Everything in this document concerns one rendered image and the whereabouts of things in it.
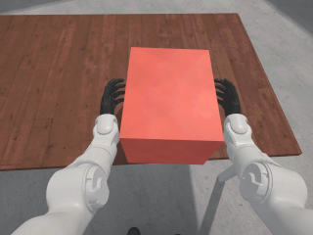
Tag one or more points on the robot right upper arm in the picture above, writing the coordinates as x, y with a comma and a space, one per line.
278, 196

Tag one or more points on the robot left forearm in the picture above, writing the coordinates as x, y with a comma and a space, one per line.
102, 150

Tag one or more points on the robot left upper arm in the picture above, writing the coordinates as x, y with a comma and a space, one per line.
73, 196

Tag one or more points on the carton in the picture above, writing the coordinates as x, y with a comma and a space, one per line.
170, 111

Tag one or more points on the left robot hand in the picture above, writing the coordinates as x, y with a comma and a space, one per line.
108, 102

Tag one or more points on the right robot hand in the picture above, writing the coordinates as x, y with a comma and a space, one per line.
230, 103

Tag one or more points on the robot right forearm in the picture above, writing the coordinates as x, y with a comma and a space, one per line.
241, 149

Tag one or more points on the table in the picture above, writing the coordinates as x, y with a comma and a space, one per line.
54, 70

